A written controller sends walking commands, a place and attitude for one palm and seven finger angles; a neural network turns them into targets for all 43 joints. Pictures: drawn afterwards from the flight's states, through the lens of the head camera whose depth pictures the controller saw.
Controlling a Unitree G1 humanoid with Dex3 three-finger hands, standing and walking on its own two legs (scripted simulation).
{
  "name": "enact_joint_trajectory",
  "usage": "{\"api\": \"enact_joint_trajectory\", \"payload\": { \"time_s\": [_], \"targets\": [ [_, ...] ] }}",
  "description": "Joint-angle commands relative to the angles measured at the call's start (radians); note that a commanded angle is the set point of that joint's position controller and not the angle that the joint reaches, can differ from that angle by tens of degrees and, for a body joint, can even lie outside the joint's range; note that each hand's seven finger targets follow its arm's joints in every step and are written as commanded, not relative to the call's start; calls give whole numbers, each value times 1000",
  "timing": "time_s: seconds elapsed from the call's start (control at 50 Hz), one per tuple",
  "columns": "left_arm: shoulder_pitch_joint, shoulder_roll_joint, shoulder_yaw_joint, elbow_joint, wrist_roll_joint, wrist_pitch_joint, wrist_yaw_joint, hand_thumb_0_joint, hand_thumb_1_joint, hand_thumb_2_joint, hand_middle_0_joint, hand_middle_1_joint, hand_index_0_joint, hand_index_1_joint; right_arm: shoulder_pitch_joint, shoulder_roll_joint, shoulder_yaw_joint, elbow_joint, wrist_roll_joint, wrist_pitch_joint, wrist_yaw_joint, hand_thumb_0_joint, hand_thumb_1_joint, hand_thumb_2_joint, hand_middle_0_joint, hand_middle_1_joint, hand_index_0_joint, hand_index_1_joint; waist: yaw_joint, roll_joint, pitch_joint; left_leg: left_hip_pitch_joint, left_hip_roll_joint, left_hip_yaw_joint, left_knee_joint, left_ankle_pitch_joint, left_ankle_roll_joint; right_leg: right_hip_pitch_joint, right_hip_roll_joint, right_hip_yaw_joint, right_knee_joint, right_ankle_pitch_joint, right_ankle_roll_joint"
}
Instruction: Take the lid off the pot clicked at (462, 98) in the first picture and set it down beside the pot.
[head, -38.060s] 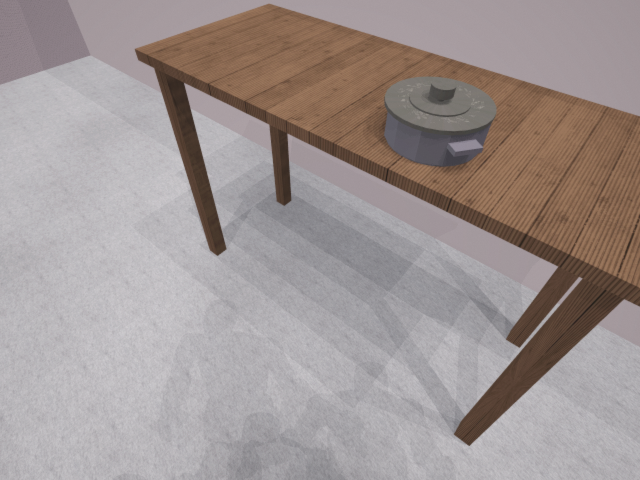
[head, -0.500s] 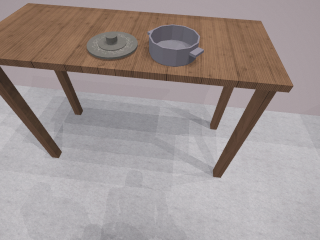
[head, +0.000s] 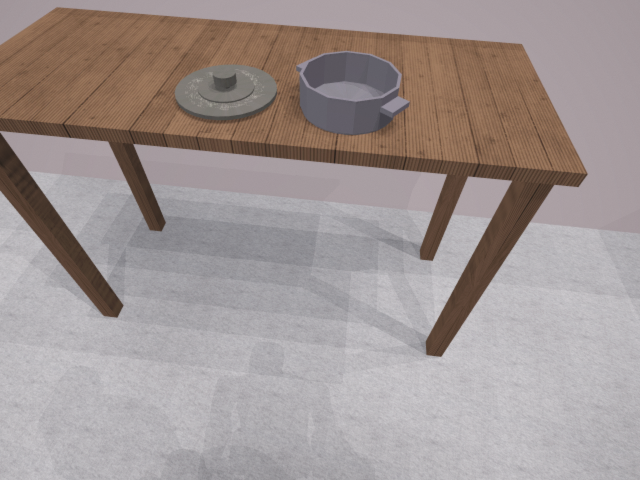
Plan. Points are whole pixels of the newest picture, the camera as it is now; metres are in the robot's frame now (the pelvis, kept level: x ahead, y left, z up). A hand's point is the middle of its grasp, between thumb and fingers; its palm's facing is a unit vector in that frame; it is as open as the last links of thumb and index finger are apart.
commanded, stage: look to check the result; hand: left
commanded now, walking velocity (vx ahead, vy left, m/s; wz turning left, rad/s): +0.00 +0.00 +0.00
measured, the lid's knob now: (224, 77) +0.79 +0.23 +0.09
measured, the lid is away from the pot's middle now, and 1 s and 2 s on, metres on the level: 0.25 0.25 0.25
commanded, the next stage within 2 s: stand and wait in 0.06 s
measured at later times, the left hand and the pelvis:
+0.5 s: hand out of the picture +0.01 +0.17 -0.18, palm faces +0.04 -0.98 -0.19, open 7.3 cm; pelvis +0.00 +0.00 +0.00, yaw +0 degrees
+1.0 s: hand out of the picture +0.02 +0.18 -0.17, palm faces +0.04 -0.98 -0.21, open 7.4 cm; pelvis -0.01 +0.00 +0.00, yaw +1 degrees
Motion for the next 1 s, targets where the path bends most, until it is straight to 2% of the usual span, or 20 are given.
{"api": "enact_joint_trajectory", "payload": {
  "time_s": [0.0, 0.04, 0.1, 0.24, 0.3, 0.44, 0.5, 0.54, 0.66, 0.7, 0.76, 0.98],
  "targets": [
    [53, 85, 10, -29, -6, -19, -2, 0, 900, 900, -200, -300, -200, -300, 67, -95, -16, -25, -5, -18, -8, 0, -900, -900, 200, 300, 200, 300, -1, 6, 3, -5, 91, -84, -90, 158, 37, -15, -99, 72, -68, 188, -30],
    [50, 82, 11, -31, -5, -18, -1, 0, 900, 900, -200, -300, -200, -300, 68, -94, -16, -24, -5, -18, -9, 0, -900, -900, 200, 300, 200, 300, -2, 20, 8, -7, 92, -87, -97, 150, 37, -21, -97, 68, -68, 176, -31],
    [51, 87, 11, -29, -6, -21, -2, 0, 900, 900, -200, -300, -200, -300, 66, -96, -16, -24, -4, -21, -9, 0, -900, -900, 200, 300, 200, 300, 0, 3, -12, 3, 91, -84, -89, 185, 37, -3, -100, 67, -65, 212, -29],
    [43, 90, 11, -30, -4, -17, -3, 0, 900, 900, -200, -300, -200, -300, 57, -102, -15, -22, -5, -20, -9, 0, -900, -900, 200, 300, 200, 300, 0, 26, 16, -11, 96, -94, -110, 142, 38, -20, -96, 63, -72, 163, -30],
    [42, 94, 12, -30, -5, -20, -3, 0, 900, 900, -200, -300, -200, -300, 56, -112, -16, -24, -5, -23, -10, 0, -900, -900, 200, 300, 200, 300, 0, 8, -11, 6, 97, -92, -105, 175, 39, -5, -97, 63, -68, 195, -29],
    [36, 102, 13, -32, -4, -19, -4, 0, 900, 900, -200, -300, -200, -300, 47, -115, -16, -22, -5, -23, -10, 0, -900, -900, 200, 300, 200, 300, 0, 20, 10, -3, 95, -95, -115, 150, 38, -15, -98, 65, -76, 169, -31],
    [31, 109, 15, -33, -4, -22, -5, 0, 900, 900, -200, -300, -200, -300, 42, -125, -17, -22, -6, -24, -10, 0, -900, -900, 200, 300, 200, 300, 0, 5, -1, 2, 93, -90, -110, 163, 37, -5, -101, 69, -78, 188, -32],
    [29, 111, 14, -34, -4, -21, -5, 0, 900, 900, -200, -300, -200, -300, 40, -121, -17, -21, -4, -22, -8, 0, -900, -900, 200, 300, 200, 300, 0, 6, 10, -8, 92, -91, -114, 128, 36, -13, -102, 71, -90, 150, -31],
    [17, 130, 19, -40, -4, -27, -6, 0, 900, 900, -200, -300, -200, -300, 30, -140, -21, -24, -5, -25, -8, 0, -900, -900, 200, 300, 200, 300, -2, -6, -16, 11, 90, -87, -104, 166, 35, 3, -106, 79, -88, 194, -35],
    [10, 137, 20, -40, -5, -27, -7, 0, 900, 900, -200, -300, -200, -300, 22, -145, -22, -22, -5, -26, -8, 0, -900, -900, 200, 300, 200, 300, -2, 11, -11, 8, 91, -88, -108, 164, 34, 3, -106, 76, -89, 193, -35],
    [6, 141, 22, -42, -3, -27, -7, 0, 900, 900, -200, -300, -200, -300, 17, -150, -23, -24, -5, -25, -8, 0, -900, -900, 200, 300, 200, 300, 0, 6, 6, -4, 92, -91, -113, 144, 35, -2, -105, 78, -99, 166, -35],
    [-26, 176, 25, -52, -4, -28, -12, 0, 900, 900, -200, -300, -200, -300, -8, -185, -25, -27, -7, -26, -6, 0, -900, -900, 200, 300, 200, 300, -1, 11, -5, -2, 91, -100, -123, 134, 34, 8, -108, 82, -116, 142, -37]
  ]
}}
